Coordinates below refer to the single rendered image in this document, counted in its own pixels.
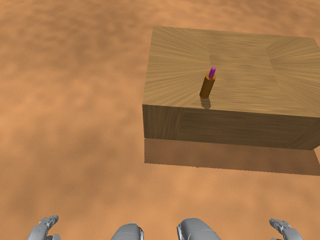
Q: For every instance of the right robot hand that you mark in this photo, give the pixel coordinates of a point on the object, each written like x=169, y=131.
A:
x=285, y=229

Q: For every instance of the bottle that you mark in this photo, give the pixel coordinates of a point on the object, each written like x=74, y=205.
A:
x=208, y=84

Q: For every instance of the left robot hand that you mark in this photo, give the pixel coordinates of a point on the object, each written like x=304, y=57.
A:
x=40, y=231

